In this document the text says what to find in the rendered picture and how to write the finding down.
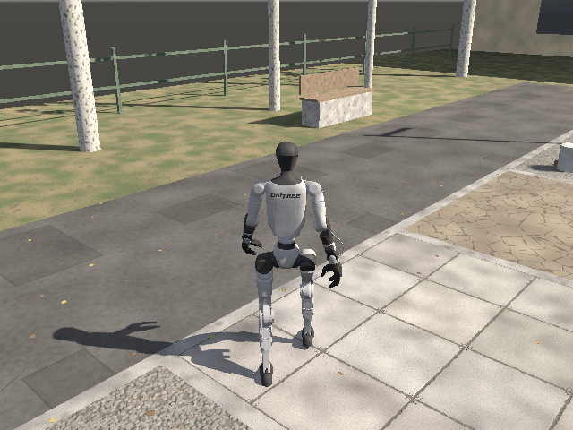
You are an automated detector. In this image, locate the robot torso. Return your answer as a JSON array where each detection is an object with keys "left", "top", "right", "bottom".
[{"left": 266, "top": 176, "right": 308, "bottom": 269}]

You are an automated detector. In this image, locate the left robot forearm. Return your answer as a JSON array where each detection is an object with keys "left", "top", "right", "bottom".
[{"left": 242, "top": 213, "right": 256, "bottom": 244}]

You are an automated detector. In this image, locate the right robot forearm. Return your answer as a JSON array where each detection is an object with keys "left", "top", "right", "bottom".
[{"left": 320, "top": 218, "right": 339, "bottom": 264}]

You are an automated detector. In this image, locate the robot right upper arm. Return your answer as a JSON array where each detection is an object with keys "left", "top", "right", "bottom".
[{"left": 305, "top": 180, "right": 328, "bottom": 232}]

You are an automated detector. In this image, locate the right robot hand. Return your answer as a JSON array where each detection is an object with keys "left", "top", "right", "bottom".
[{"left": 321, "top": 262, "right": 342, "bottom": 288}]

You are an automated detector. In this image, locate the left robot hand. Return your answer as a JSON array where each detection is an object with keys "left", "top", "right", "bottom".
[{"left": 242, "top": 239, "right": 262, "bottom": 255}]

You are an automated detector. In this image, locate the robot left upper arm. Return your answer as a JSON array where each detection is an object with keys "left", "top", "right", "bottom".
[{"left": 245, "top": 180, "right": 269, "bottom": 227}]

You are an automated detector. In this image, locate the robot left shin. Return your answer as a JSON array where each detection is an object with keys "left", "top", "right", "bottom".
[{"left": 259, "top": 310, "right": 272, "bottom": 374}]

